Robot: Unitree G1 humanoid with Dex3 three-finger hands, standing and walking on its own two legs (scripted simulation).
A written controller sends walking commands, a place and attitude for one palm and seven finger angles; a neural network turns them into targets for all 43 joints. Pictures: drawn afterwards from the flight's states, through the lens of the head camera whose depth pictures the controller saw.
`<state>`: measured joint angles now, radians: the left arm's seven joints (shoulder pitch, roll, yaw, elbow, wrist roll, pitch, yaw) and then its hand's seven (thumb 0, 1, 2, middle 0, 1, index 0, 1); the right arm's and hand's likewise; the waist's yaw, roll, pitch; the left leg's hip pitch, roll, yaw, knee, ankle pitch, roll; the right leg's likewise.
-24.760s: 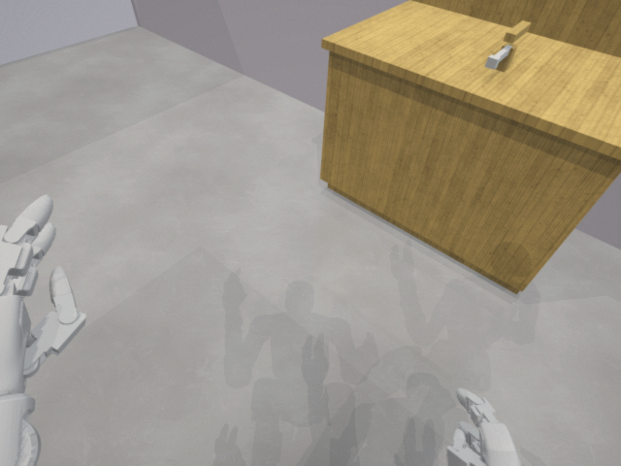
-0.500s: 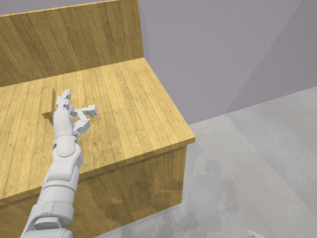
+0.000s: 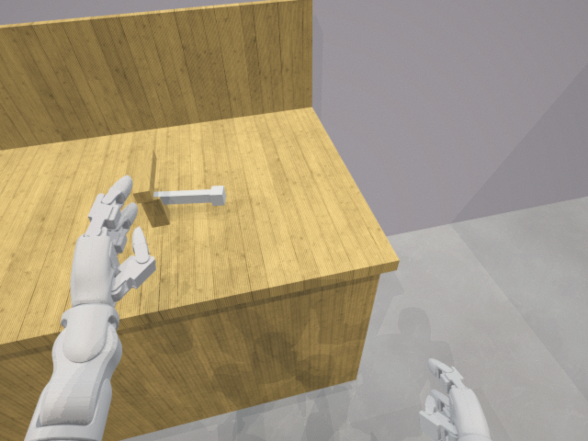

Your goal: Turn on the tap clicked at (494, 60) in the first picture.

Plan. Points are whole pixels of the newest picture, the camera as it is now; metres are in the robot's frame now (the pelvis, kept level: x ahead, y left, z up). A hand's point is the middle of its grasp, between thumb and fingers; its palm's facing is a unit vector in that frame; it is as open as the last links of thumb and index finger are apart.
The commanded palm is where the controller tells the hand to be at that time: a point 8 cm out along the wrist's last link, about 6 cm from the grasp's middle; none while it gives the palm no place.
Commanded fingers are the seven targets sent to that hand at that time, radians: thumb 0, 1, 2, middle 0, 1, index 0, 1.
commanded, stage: draw the hand back beside the body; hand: left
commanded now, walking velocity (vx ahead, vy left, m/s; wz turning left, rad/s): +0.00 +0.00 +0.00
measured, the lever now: (218, 195) +0.54 +0.22 +0.02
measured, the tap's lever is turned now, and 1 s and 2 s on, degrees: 79 79 79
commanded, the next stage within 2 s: step back with the hand held close in 0.66 s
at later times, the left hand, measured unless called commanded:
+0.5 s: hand (89, 300) +0.21 +0.24 +0.16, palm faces +0.43 -0.82 -0.37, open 7.4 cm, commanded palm +0.17 +0.28 +0.17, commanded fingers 0.00 0.90 0.90 -0.20 -0.30 -0.20 -0.30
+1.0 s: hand (108, 307) +0.21 +0.23 +0.14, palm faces +0.38 -0.82 -0.42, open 7.4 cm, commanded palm +0.16 +0.27 +0.17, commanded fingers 0.00 0.90 0.90 -0.20 -0.30 -0.20 -0.30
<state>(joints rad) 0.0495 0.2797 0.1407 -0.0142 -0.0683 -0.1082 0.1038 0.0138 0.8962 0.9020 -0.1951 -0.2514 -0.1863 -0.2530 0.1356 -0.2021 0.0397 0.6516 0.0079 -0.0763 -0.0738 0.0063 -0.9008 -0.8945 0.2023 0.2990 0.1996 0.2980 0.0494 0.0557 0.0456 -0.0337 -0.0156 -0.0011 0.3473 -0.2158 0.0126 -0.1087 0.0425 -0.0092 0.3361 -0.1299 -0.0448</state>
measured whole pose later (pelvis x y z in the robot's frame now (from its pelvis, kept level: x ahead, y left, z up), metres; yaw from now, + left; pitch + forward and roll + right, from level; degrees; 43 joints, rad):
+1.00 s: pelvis +0.00 -0.01 +0.00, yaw +0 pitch -1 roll -1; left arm 0.44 0.32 0.28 -0.34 -0.04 -0.17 0.13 0.01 0.89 0.90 -0.21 -0.30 -0.20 -0.31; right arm 0.19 -0.26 -0.01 0.60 0.01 -0.09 -0.07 0.01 -0.90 -0.89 0.20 0.30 0.20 0.30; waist 0.02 0.10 0.01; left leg -0.18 0.01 -0.01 0.44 -0.24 0.00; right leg -0.22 0.07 -0.02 0.34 -0.11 -0.05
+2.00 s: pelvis -0.10 +0.01 -0.03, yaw +1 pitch +0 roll -1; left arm 0.41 0.33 0.36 -0.47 -0.01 -0.19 0.18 0.01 0.89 0.90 -0.21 -0.30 -0.21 -0.31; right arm 0.18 -0.22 -0.02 0.65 -0.01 -0.10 -0.07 0.01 -0.90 -0.89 0.20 0.30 0.20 0.30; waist 0.02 0.05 0.05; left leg -0.47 0.01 0.01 0.66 -0.22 0.02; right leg -0.39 0.09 0.05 0.64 -0.25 -0.03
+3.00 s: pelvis -0.32 -0.02 -0.01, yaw +2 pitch +0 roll +1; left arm 0.54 0.38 0.36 -0.47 -0.03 -0.10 0.20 0.01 0.89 0.90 -0.22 -0.30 -0.21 -0.31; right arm 0.32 -0.24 -0.03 0.61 0.00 -0.08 -0.07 0.01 -0.90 -0.89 0.20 0.30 0.20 0.30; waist -0.02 -0.01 -0.07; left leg -0.11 -0.02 0.02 0.45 -0.35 0.01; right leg -0.44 0.05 -0.02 0.75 -0.30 0.01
